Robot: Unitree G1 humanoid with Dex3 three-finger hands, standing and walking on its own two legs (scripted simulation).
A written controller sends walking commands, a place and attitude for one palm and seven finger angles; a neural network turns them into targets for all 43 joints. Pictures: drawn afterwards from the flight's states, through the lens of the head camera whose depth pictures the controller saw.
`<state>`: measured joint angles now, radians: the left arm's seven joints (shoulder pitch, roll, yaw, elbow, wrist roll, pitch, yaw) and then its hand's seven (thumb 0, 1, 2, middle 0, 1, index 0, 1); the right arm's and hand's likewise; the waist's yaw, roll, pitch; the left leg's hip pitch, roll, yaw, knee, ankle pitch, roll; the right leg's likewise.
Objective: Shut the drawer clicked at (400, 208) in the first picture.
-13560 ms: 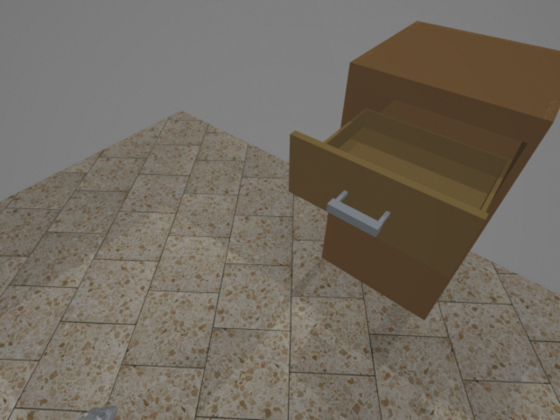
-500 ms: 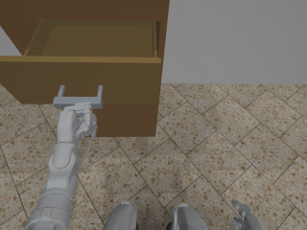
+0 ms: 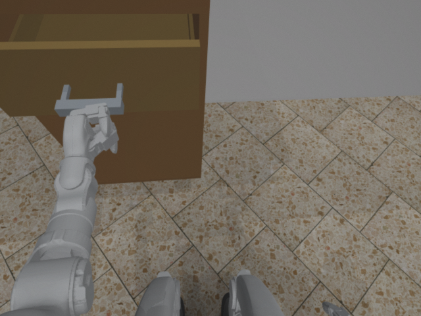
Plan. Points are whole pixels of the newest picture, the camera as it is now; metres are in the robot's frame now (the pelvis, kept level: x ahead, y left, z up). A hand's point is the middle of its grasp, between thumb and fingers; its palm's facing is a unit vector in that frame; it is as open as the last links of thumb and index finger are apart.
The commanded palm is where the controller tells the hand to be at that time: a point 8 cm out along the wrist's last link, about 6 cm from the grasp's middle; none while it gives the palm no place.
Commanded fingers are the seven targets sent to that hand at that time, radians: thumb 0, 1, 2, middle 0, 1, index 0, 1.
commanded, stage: push the drawer shut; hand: left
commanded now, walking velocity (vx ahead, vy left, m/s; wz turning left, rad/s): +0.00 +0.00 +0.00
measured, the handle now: (92, 98) +0.53 +0.22 +0.04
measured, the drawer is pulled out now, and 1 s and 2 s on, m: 0.09 0.00 0.00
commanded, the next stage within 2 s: pull the fist back off the drawer in 0.96 s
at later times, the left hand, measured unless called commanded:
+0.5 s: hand (115, 107) +0.51 +0.18 +0.04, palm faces +0.07 -1.00 -0.02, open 3.4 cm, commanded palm +0.50 +0.22 +0.05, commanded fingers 0.00 0.90 0.90 -1.40 -1.60 -1.40 -1.60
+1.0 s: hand (112, 95) +0.54 +0.19 +0.03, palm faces +0.07 -1.00 -0.03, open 3.1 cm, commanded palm +0.56 +0.21 +0.05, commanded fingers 0.00 0.90 0.90 -1.40 -1.60 -1.40 -1.60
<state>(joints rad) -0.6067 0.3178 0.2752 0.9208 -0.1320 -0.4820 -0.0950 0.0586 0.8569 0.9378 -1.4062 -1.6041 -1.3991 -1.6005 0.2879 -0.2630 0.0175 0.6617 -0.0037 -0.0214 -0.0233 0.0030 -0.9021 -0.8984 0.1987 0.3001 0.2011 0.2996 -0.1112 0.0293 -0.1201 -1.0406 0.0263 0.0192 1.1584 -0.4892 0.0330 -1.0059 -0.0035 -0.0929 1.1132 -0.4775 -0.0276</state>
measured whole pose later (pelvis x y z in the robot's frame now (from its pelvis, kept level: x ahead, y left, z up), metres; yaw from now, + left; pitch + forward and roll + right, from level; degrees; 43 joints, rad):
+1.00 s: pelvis +0.00 +0.01 -0.02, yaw -1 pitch +27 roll -5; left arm -1.02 0.54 0.39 1.27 -0.01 -0.46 -0.11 0.02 0.70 0.95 -1.40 -1.60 -1.40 -1.60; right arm 0.37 -0.26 0.06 0.66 -0.05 0.06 0.01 0.00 -0.90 -0.90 0.20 0.30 0.20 0.30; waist -0.22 0.04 -0.11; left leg -1.22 0.04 -0.02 1.24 -0.50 0.05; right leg -1.15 0.01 -0.12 1.14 -0.47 -0.02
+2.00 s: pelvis +0.03 +0.02 +0.01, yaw -2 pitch +23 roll -4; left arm -0.56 0.34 0.31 0.77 -0.13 -0.45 -0.12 0.02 0.90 0.90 -1.40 -1.60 -1.40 -1.60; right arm 0.31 -0.25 0.00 0.59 0.00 0.11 0.04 0.00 -0.90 -0.90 0.20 0.30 0.20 0.30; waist -0.12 0.04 -0.14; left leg -0.98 0.05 0.03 1.10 -0.52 0.05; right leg -0.94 0.03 -0.07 1.02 -0.48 0.00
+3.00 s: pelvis +0.05 +0.00 +0.10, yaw +0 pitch -3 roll -1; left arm 0.47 0.33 0.26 -0.39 -0.09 -0.06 0.10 0.02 0.89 0.89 -1.41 -1.60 -1.40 -1.60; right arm 0.20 -0.23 0.04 0.59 0.01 -0.07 -0.06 0.01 -0.90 -0.90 0.20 0.30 0.20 0.30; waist 0.05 0.07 0.00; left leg -0.11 0.01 0.04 0.44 -0.28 0.02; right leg -0.09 0.02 -0.05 0.41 -0.26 -0.02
